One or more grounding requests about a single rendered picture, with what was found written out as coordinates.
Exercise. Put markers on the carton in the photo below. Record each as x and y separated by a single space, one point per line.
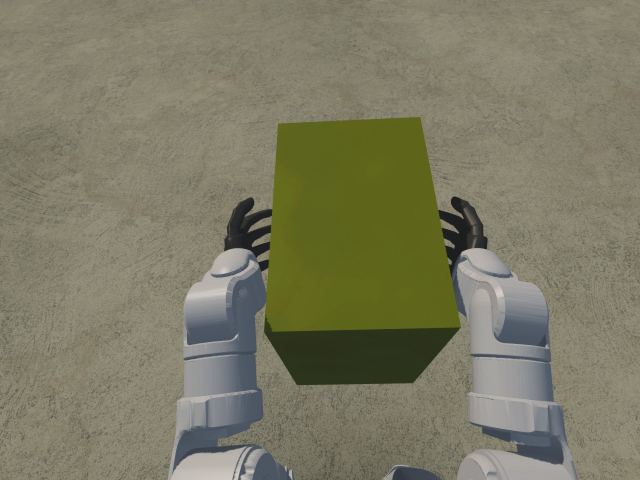
359 287

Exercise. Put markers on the right robot shin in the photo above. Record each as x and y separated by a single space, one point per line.
395 467

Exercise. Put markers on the robot right upper arm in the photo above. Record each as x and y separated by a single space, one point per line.
486 464

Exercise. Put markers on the left robot forearm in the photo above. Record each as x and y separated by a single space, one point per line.
221 397

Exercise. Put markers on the robot left upper arm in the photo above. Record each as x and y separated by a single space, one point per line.
236 462

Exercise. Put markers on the right robot forearm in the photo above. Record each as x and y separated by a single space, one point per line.
512 396

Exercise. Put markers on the robot left hand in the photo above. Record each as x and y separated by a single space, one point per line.
239 225

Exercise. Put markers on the robot right hand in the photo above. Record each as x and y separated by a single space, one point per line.
470 230

